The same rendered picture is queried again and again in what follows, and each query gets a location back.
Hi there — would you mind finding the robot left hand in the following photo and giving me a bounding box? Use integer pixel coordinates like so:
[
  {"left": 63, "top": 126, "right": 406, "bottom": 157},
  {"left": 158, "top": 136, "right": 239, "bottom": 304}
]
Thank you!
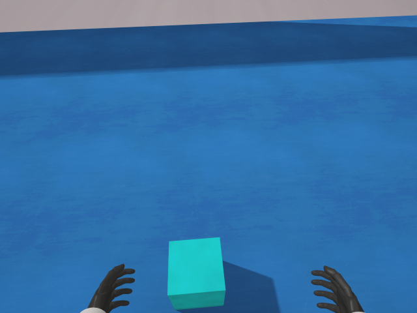
[{"left": 87, "top": 264, "right": 135, "bottom": 313}]

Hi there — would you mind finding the robot right hand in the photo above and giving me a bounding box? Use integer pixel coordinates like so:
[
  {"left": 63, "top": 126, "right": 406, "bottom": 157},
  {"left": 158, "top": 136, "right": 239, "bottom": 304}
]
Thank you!
[{"left": 311, "top": 266, "right": 364, "bottom": 313}]

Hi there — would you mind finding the carton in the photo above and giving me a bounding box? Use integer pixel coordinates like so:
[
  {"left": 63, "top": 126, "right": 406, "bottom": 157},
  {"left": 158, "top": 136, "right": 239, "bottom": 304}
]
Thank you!
[{"left": 167, "top": 237, "right": 225, "bottom": 310}]

